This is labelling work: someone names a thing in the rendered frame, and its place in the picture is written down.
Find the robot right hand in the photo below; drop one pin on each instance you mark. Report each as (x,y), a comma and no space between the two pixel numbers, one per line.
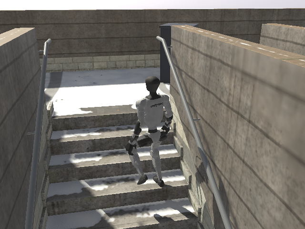
(166,129)

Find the left robot upper arm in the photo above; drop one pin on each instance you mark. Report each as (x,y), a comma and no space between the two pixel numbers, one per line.
(140,104)

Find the left robot shin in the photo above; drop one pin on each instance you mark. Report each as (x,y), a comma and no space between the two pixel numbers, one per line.
(136,163)

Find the right robot upper arm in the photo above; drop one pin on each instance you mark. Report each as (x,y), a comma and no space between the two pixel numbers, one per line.
(167,106)

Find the humanoid robot head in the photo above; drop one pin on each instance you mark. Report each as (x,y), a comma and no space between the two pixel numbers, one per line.
(152,84)

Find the robot left hand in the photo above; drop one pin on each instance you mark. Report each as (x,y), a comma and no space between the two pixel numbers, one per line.
(129,148)

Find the right robot forearm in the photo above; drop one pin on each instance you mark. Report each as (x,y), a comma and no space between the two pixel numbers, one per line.
(168,121)

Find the left robot forearm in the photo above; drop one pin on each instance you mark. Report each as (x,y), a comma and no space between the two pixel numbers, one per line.
(135,134)

